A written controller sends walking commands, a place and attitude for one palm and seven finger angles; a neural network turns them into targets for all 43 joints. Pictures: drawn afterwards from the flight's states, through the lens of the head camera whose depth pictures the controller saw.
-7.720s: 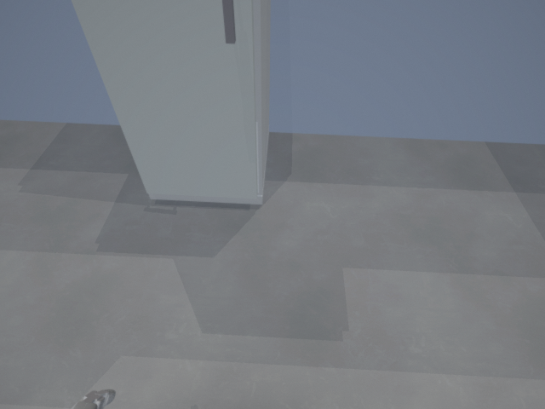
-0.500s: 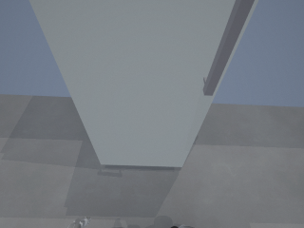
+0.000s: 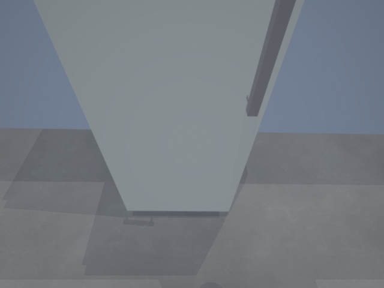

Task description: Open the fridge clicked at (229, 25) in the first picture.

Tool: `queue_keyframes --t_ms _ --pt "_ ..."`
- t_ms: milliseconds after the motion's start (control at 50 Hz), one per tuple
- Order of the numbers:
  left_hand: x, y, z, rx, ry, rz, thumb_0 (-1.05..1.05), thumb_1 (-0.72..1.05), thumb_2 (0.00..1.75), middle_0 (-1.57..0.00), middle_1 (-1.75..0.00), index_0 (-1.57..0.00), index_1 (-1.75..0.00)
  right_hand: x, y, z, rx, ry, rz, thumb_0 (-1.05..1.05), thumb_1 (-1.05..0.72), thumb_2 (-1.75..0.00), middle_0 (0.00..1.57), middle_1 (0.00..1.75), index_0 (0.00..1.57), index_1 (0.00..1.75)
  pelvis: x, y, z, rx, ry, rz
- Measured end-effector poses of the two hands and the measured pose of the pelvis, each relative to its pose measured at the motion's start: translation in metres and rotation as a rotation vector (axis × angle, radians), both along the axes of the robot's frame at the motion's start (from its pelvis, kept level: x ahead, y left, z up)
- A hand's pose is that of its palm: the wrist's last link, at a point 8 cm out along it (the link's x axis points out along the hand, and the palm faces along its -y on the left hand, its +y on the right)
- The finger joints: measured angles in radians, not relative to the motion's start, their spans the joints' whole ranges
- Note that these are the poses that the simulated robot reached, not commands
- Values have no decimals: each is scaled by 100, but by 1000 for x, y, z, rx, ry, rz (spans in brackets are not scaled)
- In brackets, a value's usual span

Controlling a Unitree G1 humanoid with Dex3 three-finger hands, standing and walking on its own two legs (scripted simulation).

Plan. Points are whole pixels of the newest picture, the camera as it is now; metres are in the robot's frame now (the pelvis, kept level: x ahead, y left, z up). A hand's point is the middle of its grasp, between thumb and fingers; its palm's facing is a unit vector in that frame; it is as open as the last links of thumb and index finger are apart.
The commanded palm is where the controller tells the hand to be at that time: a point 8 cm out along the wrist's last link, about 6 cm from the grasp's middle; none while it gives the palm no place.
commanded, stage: come to a stop and stand still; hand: right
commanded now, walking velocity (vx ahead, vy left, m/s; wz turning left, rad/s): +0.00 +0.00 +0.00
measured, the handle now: (267, 45) +0.54 -0.12 +0.24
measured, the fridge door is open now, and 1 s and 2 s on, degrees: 0 0 0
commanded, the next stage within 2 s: look again from close up in 0.52 s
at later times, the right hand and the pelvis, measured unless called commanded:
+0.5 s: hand out of the picture -0.02 -0.22 -0.17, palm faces +0.00 +0.98 -0.20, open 7.3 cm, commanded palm none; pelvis -0.02 -0.04 +0.01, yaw +1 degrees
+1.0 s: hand out of the picture -0.01 -0.18 -0.17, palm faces +0.02 +0.98 -0.18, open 7.3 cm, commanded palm none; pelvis -0.02 -0.01 +0.01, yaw +1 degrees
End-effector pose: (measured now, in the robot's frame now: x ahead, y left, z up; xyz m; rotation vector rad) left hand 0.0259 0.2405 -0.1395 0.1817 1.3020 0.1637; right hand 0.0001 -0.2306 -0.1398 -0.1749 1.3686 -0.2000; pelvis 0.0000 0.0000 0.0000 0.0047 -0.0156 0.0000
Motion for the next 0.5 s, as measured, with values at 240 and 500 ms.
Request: queue_keyframes --t_ms 240,500 --pt "-4 -43 14 0 -106 -19 1 94 90 -20 -30 -20 -30 -2 -39 0 24 -72 40 0 -91 -89 20 30 20 30 -21 -35 4 0 -29 18" --pt "-40 -54 10 -15 6 13 1 91 90 -20 -30 -20 -30 -23 -38 0 45 3 36 0 -91 -89 20 30 20 30 -18 -41 7 -4 -19 22"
